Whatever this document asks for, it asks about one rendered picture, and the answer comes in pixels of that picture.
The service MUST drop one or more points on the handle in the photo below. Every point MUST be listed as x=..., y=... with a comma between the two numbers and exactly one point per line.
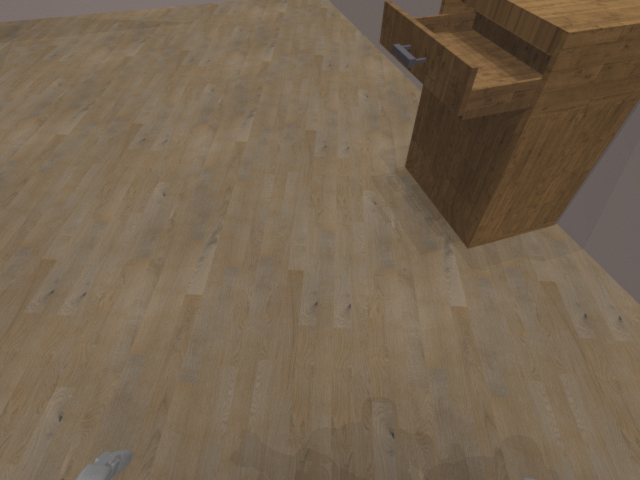
x=402, y=53

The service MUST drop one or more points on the left robot hand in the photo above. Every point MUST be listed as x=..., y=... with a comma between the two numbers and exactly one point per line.
x=106, y=465

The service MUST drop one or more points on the drawer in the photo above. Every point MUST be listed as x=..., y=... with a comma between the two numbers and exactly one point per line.
x=474, y=65

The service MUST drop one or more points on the cabinet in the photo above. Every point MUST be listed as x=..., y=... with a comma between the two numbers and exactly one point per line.
x=501, y=175

